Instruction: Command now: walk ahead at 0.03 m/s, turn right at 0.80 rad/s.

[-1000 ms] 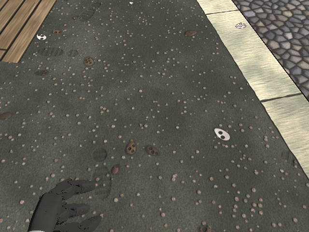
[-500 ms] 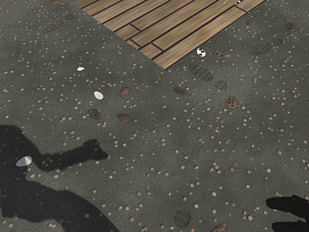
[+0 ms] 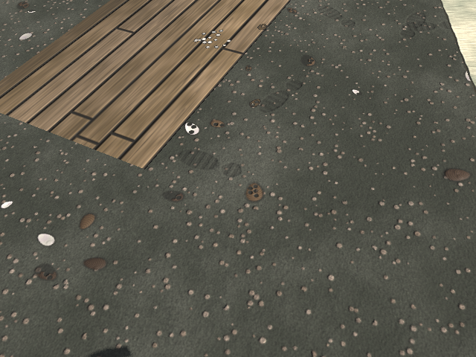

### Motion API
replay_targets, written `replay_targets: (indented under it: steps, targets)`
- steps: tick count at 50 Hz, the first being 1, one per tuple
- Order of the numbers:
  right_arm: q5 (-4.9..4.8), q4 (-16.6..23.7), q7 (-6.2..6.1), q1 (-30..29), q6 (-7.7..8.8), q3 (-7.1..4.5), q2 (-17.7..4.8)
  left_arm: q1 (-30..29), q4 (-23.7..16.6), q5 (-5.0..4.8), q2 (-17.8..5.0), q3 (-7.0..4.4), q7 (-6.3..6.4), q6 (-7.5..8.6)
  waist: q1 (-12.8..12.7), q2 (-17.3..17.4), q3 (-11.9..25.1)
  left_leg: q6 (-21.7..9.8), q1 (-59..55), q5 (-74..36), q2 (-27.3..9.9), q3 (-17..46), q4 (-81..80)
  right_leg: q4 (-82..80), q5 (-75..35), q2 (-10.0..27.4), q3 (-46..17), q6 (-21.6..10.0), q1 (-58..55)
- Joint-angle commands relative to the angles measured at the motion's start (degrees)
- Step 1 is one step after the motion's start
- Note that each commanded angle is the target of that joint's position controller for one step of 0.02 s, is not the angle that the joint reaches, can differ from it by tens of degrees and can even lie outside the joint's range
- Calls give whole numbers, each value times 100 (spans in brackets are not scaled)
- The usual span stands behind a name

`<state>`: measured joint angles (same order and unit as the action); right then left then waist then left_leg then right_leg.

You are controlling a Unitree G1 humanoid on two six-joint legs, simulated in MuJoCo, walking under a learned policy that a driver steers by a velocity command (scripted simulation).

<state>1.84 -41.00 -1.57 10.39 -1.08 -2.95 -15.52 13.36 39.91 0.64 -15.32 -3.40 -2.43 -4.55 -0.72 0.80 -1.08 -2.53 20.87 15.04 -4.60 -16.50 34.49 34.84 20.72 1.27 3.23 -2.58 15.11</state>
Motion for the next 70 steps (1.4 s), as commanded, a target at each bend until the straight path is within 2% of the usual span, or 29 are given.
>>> replay_targets:
  steps: [1,2,3,5,8,15,20,21,22,23,24,26,35,37,39,40,41,42,44,45,51,56,57,58,59,60,62,64,70]
  targets:
    - [-32,725,-31,-201,-89,-117,-346,724,-362,112,-1833,-475,150,122,-266,-1913,-398,640,2118,2280,595,957,1847,-2056,-2251,2133,-3823,-1325,-481]
    - [-2,778,-20,-532,-116,-100,-417,852,-292,114,-1610,-486,245,96,-324,-1098,-335,624,2054,1922,420,1664,2620,-1942,-2344,1880,-3285,-1484,-445]
    - [-78,722,12,-374,-96,-110,-426,458,-362,47,-1409,-415,289,83,-42,-881,-292,601,1975,1262,355,1860,2687,-1833,-2103,1448,-2724,-1292,-331]
    - [-2,567,46,-145,-4,-162,-599,-231,-575,-8,-1173,-359,283,76,184,-812,-16,564,1799,537,412,1839,2727,-1599,-2573,845,-2176,-964,-495]
    - [0,544,102,-114,-15,-124,-526,29,-554,-66,-1108,-363,219,130,66,-531,476,619,1632,488,497,1865,2666,-1279,-3512,688,-2161,-957,-919]
    - [-91,767,65,-550,27,-9,-551,275,-599,21,-1380,-498,203,107,-252,-865,485,498,1161,685,779,2085,1130,-1009,-3099,591,-3152,-1015,-1003]
    - [-149,657,-46,61,137,-20,-692,-369,-743,-48,-1360,-505,146,143,189,-954,460,310,-602,204,913,2146,-777,-745,-2775,153,-3595,-471,-161]
    - [-101,604,-112,295,182,-64,-862,-465,-801,-102,-1188,-451,160,169,299,-641,499,211,-1378,-157,420,2462,-1601,-392,-1816,-159,-3337,-160,391]
    - [-33,695,-162,184,173,-155,-1401,-74,-860,-132,-607,-307,174,192,35,817,691,-273,-2146,-10,-1191,3985,-2129,850,578,-939,-2187,221,1262]
    - [-14,724,-104,33,120,-179,-1493,121,-811,102,-1048,-392,204,171,-32,1300,620,-886,-1744,-1012,-1856,4955,-2031,1805,1522,-1266,-1271,333,1710]
    - [-43,754,-64,38,91,-96,-1087,98,-664,184,-1319,-470,189,152,-45,737,496,-1039,-1554,-1619,-1741,4443,-1831,2533,1239,-833,-1222,365,1650]
    - [-69,776,-36,-289,80,10,-709,151,-457,95,-1141,-431,88,109,-166,522,289,-848,-1182,-2133,-1000,3255,-1648,3081,615,-718,-1102,445,1424]
    - [-69,325,111,107,171,27,-622,-345,-301,-30,-346,41,157,-8,144,1167,453,-812,-1327,-2480,-498,2582,-1445,276,723,-531,-519,463,132]
    - [-91,173,196,328,64,-131,-1008,-219,-215,-19,-484,17,294,31,101,1269,233,-773,-1240,-3116,-351,2860,-1101,-756,26,-707,-192,379,-214]
    - [-202,173,241,428,42,-208,-1094,127,-103,56,-769,-28,391,178,-28,837,436,-413,-663,-2832,-297,3073,-786,-1704,-1143,-346,-558,178,-1215]
    - [-243,305,263,401,74,-148,-802,290,-130,147,-1103,-76,439,256,-61,55,687,-137,29,-1540,-36,2879,-270,-1832,-1180,673,-1360,-53,-1895]
    - [-299,539,250,254,72,-46,-403,-43,-144,90,-1645,-222,455,232,26,-1569,327,90,799,727,884,1839,420,-1846,-2382,1689,-2122,-658,-1403]
    - [-169,423,203,190,-10,-164,-802,-84,-217,98,-1247,-165,446,255,-183,-1356,292,155,745,1891,702,1721,1867,-1740,-3131,2096,-2133,-1160,-1091]
    - [-157,172,218,565,-154,-298,-872,-606,-359,83,-637,38,455,267,179,-760,46,222,782,1568,567,1813,2893,-1655,-3566,1628,-1255,-1037,-786]
    - [-139,155,257,616,-213,-311,-827,-748,-371,84,-566,69,489,279,252,-901,-27,275,851,1315,518,1748,2906,-1639,-3565,1414,-899,-864,-796]
    - [-164,475,483,115,-337,-191,-472,-427,-287,123,-784,-43,481,325,-74,-1070,64,416,591,1006,334,1373,1538,-1388,-3210,1480,-252,-742,-1182]
    - [-170,649,483,219,-306,-239,-537,-435,-255,30,-1047,-179,332,375,79,-1003,244,113,-382,690,533,951,164,-584,-3025,1685,143,-385,-876]
    - [-113,563,434,493,-252,-265,-569,-398,-222,-16,-1034,-195,303,378,279,-641,337,12,-954,86,611,1089,-501,49,-2535,1561,416,-111,-501]
    - [-13,475,337,893,-161,-404,-1076,-209,-249,-28,-925,-179,264,380,475,540,428,-250,-1758,-769,-28,2484,-1397,1489,-1161,1089,783,289,468]
    - [-114,548,318,1164,-89,-629,-2099,-599,-817,58,-409,-5,260,313,444,1939,411,-1251,-2157,-3084,-1604,5160,-1600,2544,1957,-136,514,695,2264]
    - [-196,501,332,1522,-87,-658,-1904,-900,-789,157,-627,-15,337,248,774,947,722,-1672,-2349,-2863,-1620,5039,-1565,3260,1943,-34,-481,627,2389]
    - [-178,571,241,707,-166,-485,-1386,-811,-630,41,-722,-41,337,300,330,447,67,-1355,-1695,-1716,-928,4088,-1632,3093,749,222,-698,522,2388]
    - [-216,730,185,148,-199,-389,-1116,-608,-484,145,-858,-81,338,316,119,566,130,-1041,-1420,-1991,-390,3638,-1596,2853,97,166,-612,560,2011]
    - [-167,627,206,538,-173,-465,-1344,-653,-482,114,-733,-12,325,213,255,434,286,-973,-1475,-1547,-157,4097,-1468,2126,-148,-99,-738,656,2069]
